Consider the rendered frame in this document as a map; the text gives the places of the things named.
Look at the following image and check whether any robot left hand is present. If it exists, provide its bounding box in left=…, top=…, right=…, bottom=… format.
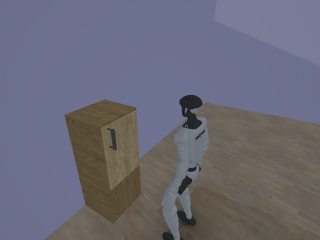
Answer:
left=161, top=193, right=176, bottom=213

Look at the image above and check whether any robot torso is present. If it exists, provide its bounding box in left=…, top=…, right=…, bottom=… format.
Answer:
left=179, top=117, right=205, bottom=185

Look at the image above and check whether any handle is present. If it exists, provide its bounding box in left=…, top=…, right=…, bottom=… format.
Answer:
left=107, top=128, right=117, bottom=151

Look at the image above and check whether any robot left upper arm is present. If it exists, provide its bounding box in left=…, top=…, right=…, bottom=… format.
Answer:
left=174, top=129, right=190, bottom=172

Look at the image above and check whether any robot right upper arm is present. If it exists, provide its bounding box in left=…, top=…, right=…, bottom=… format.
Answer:
left=197, top=117, right=209, bottom=147

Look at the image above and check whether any cupboard door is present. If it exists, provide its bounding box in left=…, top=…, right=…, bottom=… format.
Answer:
left=101, top=111, right=140, bottom=190

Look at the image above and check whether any robot left forearm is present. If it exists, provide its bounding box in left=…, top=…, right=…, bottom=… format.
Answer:
left=168, top=163, right=186, bottom=197

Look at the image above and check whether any robot right forearm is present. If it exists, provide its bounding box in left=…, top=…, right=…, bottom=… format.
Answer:
left=198, top=145, right=208, bottom=162

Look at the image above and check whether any left robot thigh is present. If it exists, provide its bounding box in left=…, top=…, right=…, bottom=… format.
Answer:
left=162, top=177, right=189, bottom=216

